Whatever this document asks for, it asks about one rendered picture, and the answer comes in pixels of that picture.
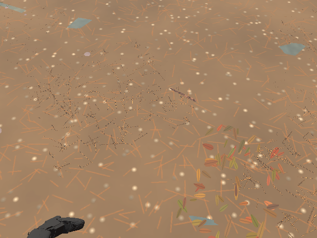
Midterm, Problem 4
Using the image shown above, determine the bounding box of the robot left hand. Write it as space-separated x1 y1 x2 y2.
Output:
27 215 85 238

